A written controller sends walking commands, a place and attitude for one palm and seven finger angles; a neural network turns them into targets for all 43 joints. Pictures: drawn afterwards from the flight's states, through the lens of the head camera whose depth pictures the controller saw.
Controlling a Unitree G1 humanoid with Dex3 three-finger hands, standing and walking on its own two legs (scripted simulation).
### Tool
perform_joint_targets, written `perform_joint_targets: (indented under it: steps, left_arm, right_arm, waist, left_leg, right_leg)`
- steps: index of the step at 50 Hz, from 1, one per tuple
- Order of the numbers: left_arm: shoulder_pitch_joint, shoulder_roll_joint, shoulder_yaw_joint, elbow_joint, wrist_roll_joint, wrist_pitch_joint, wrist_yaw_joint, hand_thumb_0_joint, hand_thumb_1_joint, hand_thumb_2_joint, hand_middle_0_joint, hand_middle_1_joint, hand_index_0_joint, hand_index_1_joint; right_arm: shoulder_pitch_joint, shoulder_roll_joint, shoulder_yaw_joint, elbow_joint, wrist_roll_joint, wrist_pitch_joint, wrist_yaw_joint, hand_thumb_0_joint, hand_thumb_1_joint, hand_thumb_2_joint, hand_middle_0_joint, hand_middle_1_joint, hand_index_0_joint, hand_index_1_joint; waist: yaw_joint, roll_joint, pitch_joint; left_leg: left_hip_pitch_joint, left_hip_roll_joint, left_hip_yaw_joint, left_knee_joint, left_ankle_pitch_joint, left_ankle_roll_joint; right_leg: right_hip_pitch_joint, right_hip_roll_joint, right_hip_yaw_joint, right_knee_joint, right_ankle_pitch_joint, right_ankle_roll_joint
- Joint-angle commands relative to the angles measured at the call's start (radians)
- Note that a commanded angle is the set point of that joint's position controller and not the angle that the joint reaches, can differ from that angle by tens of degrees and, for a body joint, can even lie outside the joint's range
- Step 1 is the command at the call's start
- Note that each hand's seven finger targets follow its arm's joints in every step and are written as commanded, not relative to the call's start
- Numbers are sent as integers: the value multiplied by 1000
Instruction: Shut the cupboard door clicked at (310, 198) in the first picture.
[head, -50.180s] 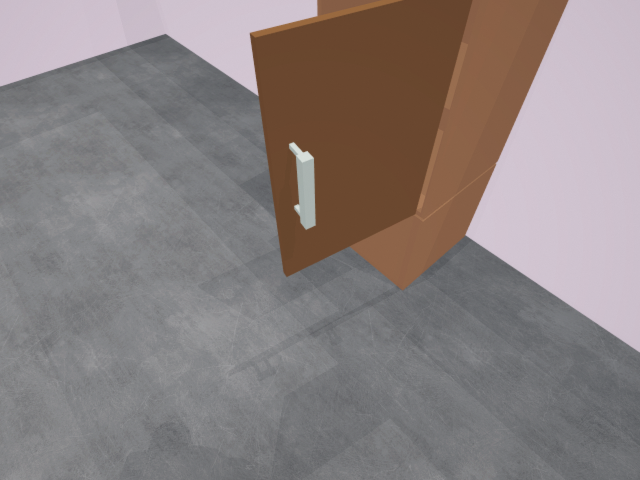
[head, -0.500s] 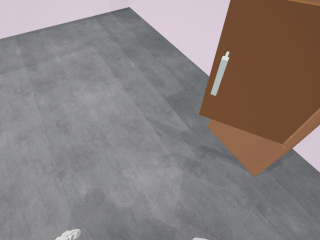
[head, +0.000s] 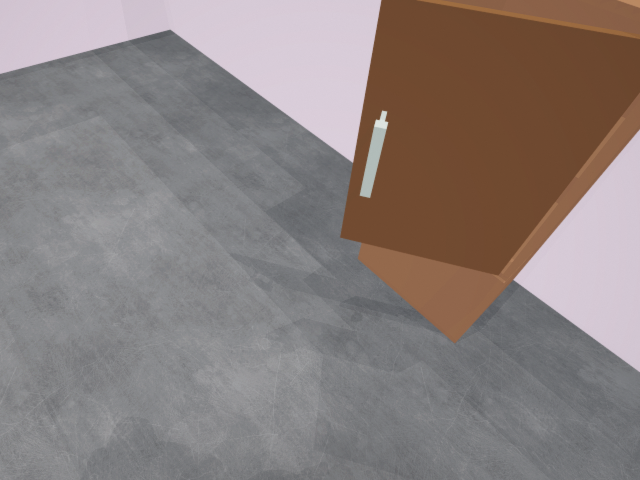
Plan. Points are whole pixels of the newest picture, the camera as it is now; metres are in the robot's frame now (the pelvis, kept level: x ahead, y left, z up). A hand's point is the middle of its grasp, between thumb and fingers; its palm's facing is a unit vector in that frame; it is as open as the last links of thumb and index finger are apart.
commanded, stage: turn to face it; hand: left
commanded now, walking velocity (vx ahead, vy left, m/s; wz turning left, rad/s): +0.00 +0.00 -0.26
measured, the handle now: (374, 155) +0.71 -0.07 -0.02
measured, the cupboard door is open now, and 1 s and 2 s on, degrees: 33 33 33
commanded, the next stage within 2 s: take the last steps up to it in 0.08 s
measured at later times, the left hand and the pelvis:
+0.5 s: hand out of the picture +0.11 +0.14 -0.15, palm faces -0.10 -0.97 -0.23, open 7.4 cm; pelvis +0.03 -0.04 +0.01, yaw -8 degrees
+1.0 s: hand (260, 409) +0.24 +0.10 -0.16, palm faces -0.13 -0.98 -0.17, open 7.4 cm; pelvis +0.18 -0.07 +0.01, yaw -10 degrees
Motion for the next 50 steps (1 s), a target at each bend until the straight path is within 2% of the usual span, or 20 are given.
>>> perform_joint_targets:
  steps: [1,4,9,14,17,18,19,20,21,23,27,34,37,38,39,40,41,44,47,50]
  left_arm:
    - [-16,100,34,-86,12,-12,3,0,900,900,-200,-300,-200,-300]
    - [-7,84,33,-59,12,-6,-7,0,900,900,-200,-300,-200,-300]
    - [-38,51,18,-50,9,0,-9,0,900,900,-200,-300,-200,-300]
    - [-81,45,13,-54,17,-8,-30,0,900,900,-200,-300,-200,-300]
    - [4,62,23,-17,19,-21,-40,0,900,900,-200,-300,-200,-300]
    - [73,96,34,9,21,-29,-36,0,900,900,-200,-300,-200,-300]
    - [155,175,48,32,28,-41,-23,0,900,900,-200,-300,-200,-300]
    - [198,232,57,48,20,-41,-8,0,900,900,-200,-300,-200,-300]
    - [199,208,47,48,15,-42,1,0,900,900,-200,-300,-200,-300]
    - [111,136,38,41,15,-58,12,0,900,900,-200,-300,-200,-300]
    - [80,90,12,50,10,-94,11,0,900,900,-200,-300,-200,-300]
    - [176,93,5,134,12,-106,17,0,900,900,-200,-300,-200,-300]
    - [137,95,8,142,5,-107,18,0,900,900,-200,-300,-200,-300]
    - [146,80,7,140,-2,-105,18,0,900,900,-200,-300,-200,-300]
    - [204,33,0,130,-10,-100,14,0,900,900,-200,-300,-200,-300]
    - [184,20,-16,101,-12,-102,9,0,900,900,-200,-300,-200,-300]
    - [130,54,-10,83,1,-94,13,0,900,900,-200,-300,-200,-300]
    - [70,15,3,82,18,-73,-6,0,900,900,-200,-300,-200,-300]
    - [128,-28,1,93,13,-55,-15,0,900,900,-200,-300,-200,-300]
    - [93,-34,-2,79,13,-47,-16,0,900,900,-200,-300,-200,-300]
  right_arm:
    - [87,-195,-30,-46,-18,-26,-23,0,-900,-900,200,300,200,300]
    - [62,-164,-20,-43,-17,-27,-28,0,-900,-900,200,300,200,300]
    - [115,-161,-28,0,-12,-22,-24,0,-900,-900,200,300,200,300]
    - [149,-205,-53,33,-23,-17,-11,0,-900,-900,200,300,200,300]
    - [120,-210,-57,47,-17,-21,-5,0,-900,-900,200,300,200,300]
    - [99,-184,-54,45,-11,-24,-2,0,-900,-900,200,300,200,300]
    - [72,-115,-37,22,2,-27,2,0,-900,-900,200,300,200,300]
    - [-32,-100,-25,-27,-5,-27,8,0,-900,-900,200,300,200,300]
    - [-67,-120,-29,-34,-11,-24,14,0,-900,-900,200,300,200,300]
    - [-22,-111,-39,9,-12,-27,13,0,-900,-900,200,300,200,300]
    - [29,-60,-33,39,-16,-23,35,0,-900,-900,200,300,200,300]
    - [-48,-35,-21,12,-9,-47,35,0,-900,-900,200,300,200,300]
    - [107,-57,-26,70,-12,-63,19,0,-900,-900,200,300,200,300]
    - [232,-98,-35,112,-18,-70,10,0,-900,-900,200,300,200,300]
    - [349,-198,-55,140,-33,-77,-1,0,-900,-900,200,300,200,300]
    - [416,-245,-59,152,-26,-67,-11,0,-900,-900,200,300,200,300]
    - [356,-240,-54,136,-17,-55,-9,0,-900,-900,200,300,200,300]
    - [182,-116,-26,93,-18,-66,-14,0,-900,-900,200,300,200,300]
    - [120,-108,-21,91,-16,-72,-10,0,-900,-900,200,300,200,300]
    - [103,-112,-30,89,-17,-58,-2,0,-900,-900,200,300,200,300]
  waist:
    - [-17,294,-52]
    - [0,199,-43]
    - [-25,212,-62]
    - [-61,207,-42]
    - [-8,135,-31]
    - [27,50,-37]
    - [66,-194,-46]
    - [108,-306,23]
    - [98,-173,67]
    - [37,-188,112]
    - [-26,-50,98]
    - [3,-58,40]
    - [-78,-16,-22]
    - [-124,37,-100]
    - [-144,241,-204]
    - [-150,336,-232]
    - [-129,195,-138]
    - [-54,148,90]
    - [3,161,26]
    - [-2,187,41]
  left_leg:
    - [120,359,-325,-303,435,180]
    - [173,277,-154,-252,562,144]
    - [208,267,-87,-243,525,144]
    - [165,321,-147,-313,1,141]
    - [31,282,-104,-245,-155,92]
    - [-71,225,-36,-142,-195,55]
    - [-267,92,112,97,-280,-5]
    - [-409,23,93,337,-363,-23]
    - [-440,44,17,452,-299,-14]
    - [-455,81,-18,512,-173,-20]
    - [-323,86,13,441,-11,-45]
    - [-279,54,67,145,8,-25]
    - [6,-9,112,-35,114,-1]
    - [234,30,57,-86,234,16]
    - [485,281,-279,-100,356,123]
    - [540,475,-528,-230,461,233]
    - [374,484,-520,-278,281,264]
    - [60,369,-305,-378,115,178]
    - [29,285,-98,-370,181,140]
    - [-27,251,-40,-381,63,140]
  right_leg:
    - [-177,-37,-1,431,-174,14]
    - [-197,-49,-31,456,-88,34]
    - [-134,-56,-85,296,-66,40]
    - [-58,-47,-142,85,-91,11]
    - [155,-22,-166,-177,50,-11]
    - [285,-59,-107,-283,37,-33]
    - [420,-254,171,-425,-139,-115]
    - [371,-396,391,-500,-162,-223]
    - [313,-414,349,-513,-173,-256]
    - [280,-339,263,-483,-69,-249]
    - [183,-263,59,-466,197,-211]
    - [367,-255,31,-360,595,-204]
    - [306,-202,-38,-147,800,-156]
    - [194,-164,-65,26,713,-118]
    - [-62,-56,-130,277,330,-60]
    - [-202,15,-108,548,-205,-50]
    - [-209,-34,-36,638,-221,-66]
    - [-234,-124,-34,598,-33,-31]
    - [-131,-130,-85,383,23,-11]
    - [-50,-114,-144,183,75,4]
